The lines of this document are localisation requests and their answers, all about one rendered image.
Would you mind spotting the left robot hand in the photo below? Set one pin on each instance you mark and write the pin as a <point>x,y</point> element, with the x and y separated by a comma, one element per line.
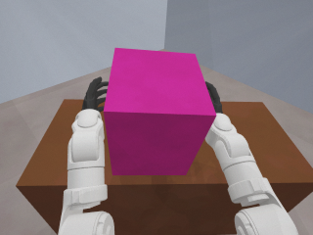
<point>91,101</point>

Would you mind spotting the robot right forearm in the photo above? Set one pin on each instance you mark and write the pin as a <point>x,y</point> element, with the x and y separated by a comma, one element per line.
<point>246,184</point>

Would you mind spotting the right robot upper arm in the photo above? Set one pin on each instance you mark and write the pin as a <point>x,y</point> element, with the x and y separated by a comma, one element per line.
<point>263,220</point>

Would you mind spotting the left robot upper arm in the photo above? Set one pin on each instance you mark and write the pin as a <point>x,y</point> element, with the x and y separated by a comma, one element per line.
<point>88,223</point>

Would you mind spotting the carton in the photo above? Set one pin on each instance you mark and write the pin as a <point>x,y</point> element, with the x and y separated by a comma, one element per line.
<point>157,112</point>

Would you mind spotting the pedestal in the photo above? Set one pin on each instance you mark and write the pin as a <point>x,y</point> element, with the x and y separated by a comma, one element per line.
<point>197,203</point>

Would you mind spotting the robot left forearm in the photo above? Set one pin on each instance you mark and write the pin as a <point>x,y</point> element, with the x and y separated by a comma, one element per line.
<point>86,186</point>

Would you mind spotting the right robot hand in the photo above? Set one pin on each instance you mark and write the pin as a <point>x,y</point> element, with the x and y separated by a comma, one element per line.
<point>215,99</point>

